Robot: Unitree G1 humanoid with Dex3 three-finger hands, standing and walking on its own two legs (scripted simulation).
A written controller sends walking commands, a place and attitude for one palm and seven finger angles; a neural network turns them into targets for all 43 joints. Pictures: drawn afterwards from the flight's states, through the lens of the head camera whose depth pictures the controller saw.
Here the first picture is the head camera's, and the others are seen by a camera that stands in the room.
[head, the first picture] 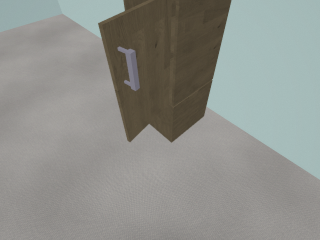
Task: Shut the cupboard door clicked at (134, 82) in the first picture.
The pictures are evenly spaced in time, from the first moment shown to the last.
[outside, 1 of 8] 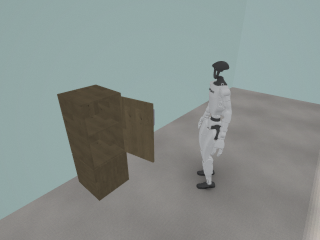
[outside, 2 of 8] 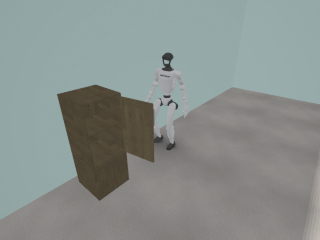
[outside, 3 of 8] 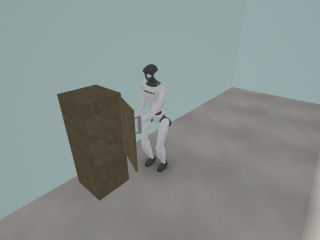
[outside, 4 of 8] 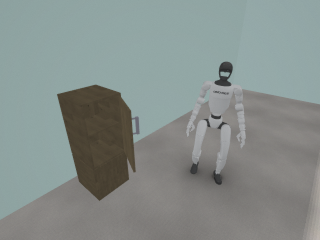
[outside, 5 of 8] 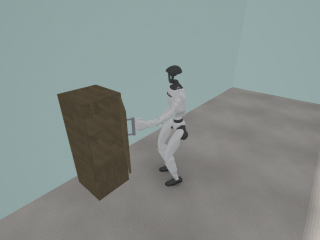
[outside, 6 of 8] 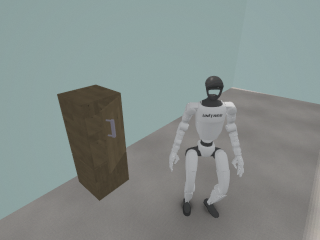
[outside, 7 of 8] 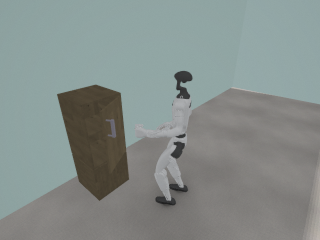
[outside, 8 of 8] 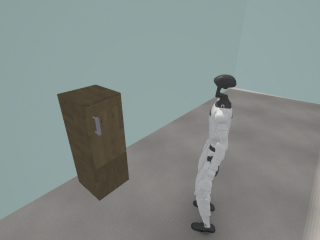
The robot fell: no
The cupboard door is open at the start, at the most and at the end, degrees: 100 100 3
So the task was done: yes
